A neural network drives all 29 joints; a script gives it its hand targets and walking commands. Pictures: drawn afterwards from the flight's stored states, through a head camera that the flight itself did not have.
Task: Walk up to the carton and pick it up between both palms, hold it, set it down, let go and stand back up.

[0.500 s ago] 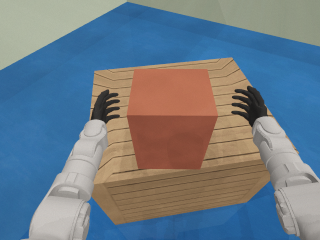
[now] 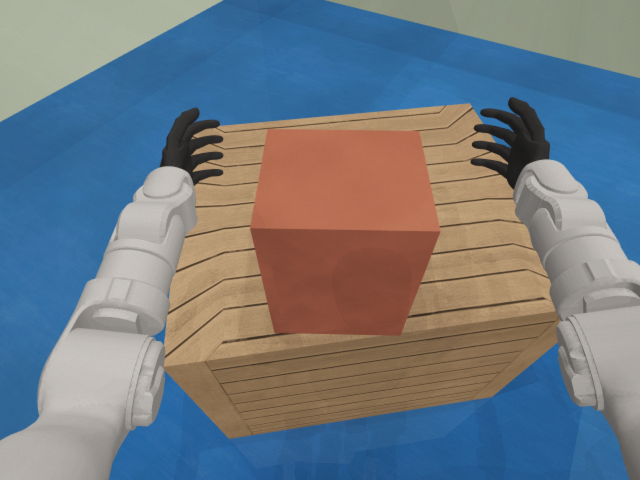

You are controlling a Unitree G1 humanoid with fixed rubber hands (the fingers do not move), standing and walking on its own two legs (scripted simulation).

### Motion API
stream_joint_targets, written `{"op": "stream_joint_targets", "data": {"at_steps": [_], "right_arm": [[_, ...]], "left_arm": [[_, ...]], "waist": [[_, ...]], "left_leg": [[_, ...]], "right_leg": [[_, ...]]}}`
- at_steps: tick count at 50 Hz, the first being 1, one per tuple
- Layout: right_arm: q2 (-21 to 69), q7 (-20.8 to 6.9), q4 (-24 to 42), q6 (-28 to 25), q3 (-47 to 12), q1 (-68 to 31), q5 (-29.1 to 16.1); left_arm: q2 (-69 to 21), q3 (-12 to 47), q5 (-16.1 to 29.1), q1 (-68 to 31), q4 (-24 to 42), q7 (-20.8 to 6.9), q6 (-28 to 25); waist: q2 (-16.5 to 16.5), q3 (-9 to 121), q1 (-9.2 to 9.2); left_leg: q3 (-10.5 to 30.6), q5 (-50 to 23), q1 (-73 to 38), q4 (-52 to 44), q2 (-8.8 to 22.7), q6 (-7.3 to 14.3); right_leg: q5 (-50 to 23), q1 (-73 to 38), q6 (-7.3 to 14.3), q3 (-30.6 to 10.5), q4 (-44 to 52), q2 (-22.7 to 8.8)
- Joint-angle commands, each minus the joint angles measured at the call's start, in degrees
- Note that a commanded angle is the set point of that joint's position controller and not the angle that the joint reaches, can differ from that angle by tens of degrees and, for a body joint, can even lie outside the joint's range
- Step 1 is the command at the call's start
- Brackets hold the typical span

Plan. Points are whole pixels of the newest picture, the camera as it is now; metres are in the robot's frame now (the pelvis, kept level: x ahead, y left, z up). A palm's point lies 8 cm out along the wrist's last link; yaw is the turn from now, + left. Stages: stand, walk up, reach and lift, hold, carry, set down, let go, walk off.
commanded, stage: reach and lift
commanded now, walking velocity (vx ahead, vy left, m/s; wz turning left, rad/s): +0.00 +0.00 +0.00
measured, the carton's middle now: (339, 241) +0.48 +0.01 -0.03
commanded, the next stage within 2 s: none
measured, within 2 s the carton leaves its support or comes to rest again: neither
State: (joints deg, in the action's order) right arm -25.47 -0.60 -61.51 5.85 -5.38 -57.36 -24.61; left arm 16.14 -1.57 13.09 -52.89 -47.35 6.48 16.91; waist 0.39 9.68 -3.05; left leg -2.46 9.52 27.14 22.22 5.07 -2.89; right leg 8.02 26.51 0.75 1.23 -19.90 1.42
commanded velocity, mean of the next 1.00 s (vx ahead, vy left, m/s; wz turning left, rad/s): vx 0.00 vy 0.00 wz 0.00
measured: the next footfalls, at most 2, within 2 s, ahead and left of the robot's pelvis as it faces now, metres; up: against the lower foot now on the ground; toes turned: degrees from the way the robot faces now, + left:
none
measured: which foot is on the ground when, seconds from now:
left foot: down 0.00-1.00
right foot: down 0.00-1.00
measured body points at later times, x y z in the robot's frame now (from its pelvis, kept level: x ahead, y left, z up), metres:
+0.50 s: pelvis +0.00 +0.00 +0.00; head +0.05 +0.01 +0.44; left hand +0.46 +0.21 +0.12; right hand +0.48 -0.20 +0.14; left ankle +0.00 +0.15 -0.74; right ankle +0.00 -0.11 -0.74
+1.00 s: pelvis -0.02 +0.00 -0.02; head +0.10 +0.00 +0.41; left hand +0.45 +0.19 +0.02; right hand +0.47 -0.20 +0.03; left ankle +0.00 +0.15 -0.74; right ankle +0.00 -0.11 -0.74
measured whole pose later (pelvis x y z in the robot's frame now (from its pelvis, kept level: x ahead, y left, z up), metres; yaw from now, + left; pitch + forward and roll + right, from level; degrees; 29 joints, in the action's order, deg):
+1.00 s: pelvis -0.02 +0.00 -0.02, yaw +1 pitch +28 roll -1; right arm -18.8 0.2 -85.4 -15.2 -2.9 -62.7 -18.3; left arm 12.2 2.3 14.5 -63.5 -89.0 4.0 -18.6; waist 0.2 15.0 -1.8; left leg -1.3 11.0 49.1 31.9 4.6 -2.7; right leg 10.4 48.7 0.7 1.9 -30.9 0.7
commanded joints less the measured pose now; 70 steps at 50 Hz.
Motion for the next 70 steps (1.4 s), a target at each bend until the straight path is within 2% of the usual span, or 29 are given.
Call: {"op": "stream_joint_targets", "data": {"at_steps": [1,9,16,20,24,28,31,34,37,41,44,45,46,48,51,54,58,62,67,70], "right_arm": [[-12.59,0.08,9.81,-1.60,4.09,-31.94,0.60],[-12.89,0.10,6.13,-0.68,3.82,-35.56,1.24],[-9.82,0.29,3.20,-2.46,1.40,-33.31,1.10],[-8.18,0.28,-0.45,-5.52,1.29,-30.34,2.03],[-6.45,-0.30,-0.86,-10.01,1.66,-29.02,3.36],[-5.91,-0.69,-0.66,-13.41,3.84,-30.30,5.22],[-6.25,-0.70,-0.42,-15.07,5.87,-31.75,6.32],[-6.81,-0.37,-0.68,-16.51,6.77,-31.99,6.84],[-7.07,0.18,-1.37,-18.11,6.55,-31.86,6.93],[-6.25,0.63,-4.77,-20.27,4.93,-30.72,6.82],[-5.40,0.57,-8.55,-21.93,3.50,-29.66,6.28],[-1.38,0.94,-24.33,-21.25,1.64,-26.58,7.31],[-2.17,1.20,-20.18,-22.74,3.03,-27.23,7.02],[-3.10,1.12,-15.56,-25.53,3.12,-28.31,5.70],[-2.36,0.30,-8.36,-27.21,3.08,-31.12,5.78],[-1.87,-0.26,-7.96,-27.40,2.03,-30.89,4.80],[-2.36,-0.01,-6.01,-28.72,1.42,-29.82,4.31],[-2.44,1.06,-4.30,-29.80,2.08,-29.63,5.99],[3.90,2.08,-3.59,-29.71,5.70,-30.81,12.62],[9.26,2.35,-5.07,-30.17,9.41,-30.28,18.96]], "left_arm": [[9.67,-0.69,0.71,-32.20,9.79,0.72,-1.95],[10.28,-1.03,-0.21,-36.39,5.42,1.21,-1.79],[9.34,-2.68,-3.02,-33.14,0.66,0.51,-5.31],[7.65,-2.70,-4.56,-30.67,-4.30,-0.56,-9.70],[6.47,-1.29,-3.46,-30.73,-7.79,-0.88,-16.54],[5.83,1.53,-0.72,-34.72,-10.61,-0.16,-22.85],[5.43,3.48,1.78,-38.06,-11.62,0.87,-25.98],[5.63,3.73,2.53,-38.59,-13.02,1.40,-27.89],[6.00,3.08,2.31,-37.75,-15.59,1.14,-29.40],[5.86,1.84,1.03,-34.88,-20.88,0.16,-31.79],[5.20,1.42,0.85,-33.22,-25.12,-0.40,-33.79],[3.69,2.16,-0.42,-28.14,-40.31,-2.26,-34.47],[3.89,2.32,0.01,-29.89,-37.74,-3.13,-36.92],[4.60,4.49,1.84,-33.59,-35.46,-3.10,-40.69],[4.85,5.49,4.53,-39.37,-28.79,-1.59,-43.27],[3.92,4.96,4.11,-38.91,-27.23,-0.98,-43.39],[3.66,2.72,2.03,-36.29,-26.46,-0.85,-43.79],[2.86,-0.92,-0.95,-33.25,-25.21,-0.83,-43.58],[-4.20,-3.30,-3.60,-33.29,-23.17,-1.54,-44.02],[-9.06,-5.67,-7.01,-33.80,-22.48,-2.40,-44.68]], "waist": [[-1.78,39.89,1.20],[-1.98,42.81,0.93],[-3.40,42.26,-0.08],[-2.97,38.04,-0.03],[-2.98,36.77,0.18],[-1.30,39.39,0.86],[0.42,44.94,1.88],[1.17,51.43,1.90],[0.27,55.27,1.56],[-1.83,54.92,0.88],[-3.22,52.07,0.47],[-8.90,33.81,5.48],[-7.37,35.40,3.35],[-4.48,42.02,2.95],[-0.61,55.60,2.50],[0.72,61.08,1.67],[0.10,65.55,0.60],[-2.60,65.53,0.63],[-4.35,62.42,2.56],[-4.16,60.16,3.86]], "left_leg": [[0.13,-20.88,-19.64,3.14,-5.04,0.37],[0.33,-23.63,-18.46,3.63,-4.90,0.01],[-0.10,-25.58,-14.60,3.28,-4.97,0.59],[-0.45,-23.58,-12.92,2.71,-4.92,0.33],[-0.71,-20.22,-11.99,3.04,-4.74,0.11],[-0.83,-15.19,-10.32,3.77,-4.26,-0.26],[-0.54,-14.68,-10.72,6.00,-3.93,-0.99],[-0.53,-17.39,-11.28,8.52,-3.82,-1.57],[-0.84,-20.52,-9.48,10.68,-3.95,-1.71],[-1.24,-21.49,-4.26,11.24,-4.14,-1.61],[-1.48,-20.99,-1.03,11.49,-4.10,-1.55],[-0.81,-13.17,4.31,11.72,-4.11,0.54],[-1.86,-9.78,10.17,9.11,-4.81,0.68],[-2.47,-10.89,11.22,9.31,-4.75,0.03],[-2.65,-18.50,3.06,13.74,-4.09,-1.98],[-2.61,-22.16,1.94,16.03,-3.93,-2.45],[-2.83,-25.11,4.22,17.63,-3.95,-2.01],[-2.85,-25.94,6.23,17.64,-4.08,-1.29],[-2.59,-25.94,5.47,17.40,-3.90,-1.07],[-2.77,-26.65,3.24,16.70,-3.87,-1.25]], "right_leg": [[-27.11,-14.51,-3.05,0.92,-2.40,2.72],[-30.60,-15.83,-3.14,0.97,-3.09,2.70],[-34.53,-20.50,-3.52,0.24,-4.06,2.31],[-31.12,-19.71,-3.29,0.35,-3.63,2.01],[-25.31,-16.07,-3.19,1.07,-3.26,1.78],[-17.77,-10.05,-2.69,1.72,-3.72,1.29],[-15.78,-5.13,-2.06,2.53,-5.25,1.24],[-18.44,-3.19,-1.97,3.07,-7.23,1.30],[-22.87,-4.38,-2.28,3.07,-9.39,1.32],[-26.69,-6.93,-2.80,2.67,-11.53,1.14],[-26.60,-6.73,-2.93,2.37,-12.40,1.05],[-22.45,-4.79,-3.01,0.34,-10.83,0.70],[-20.10,-4.67,-3.06,-0.50,-10.53,-0.26],[-20.18,-4.10,-3.33,0.19,-12.31,-0.31],[-23.51,-0.49,-3.14,2.13,-14.04,0.58],[-26.06,0.54,-2.79,2.31,-15.87,0.85],[-30.98,-1.89,-3.07,1.53,-18.05,0.94],[-35.63,-5.80,-3.44,0.71,-18.91,1.17],[-36.32,-4.78,-3.04,0.71,-17.92,1.28],[-36.83,-4.62,-2.76,1.22,-16.70,1.16]]}}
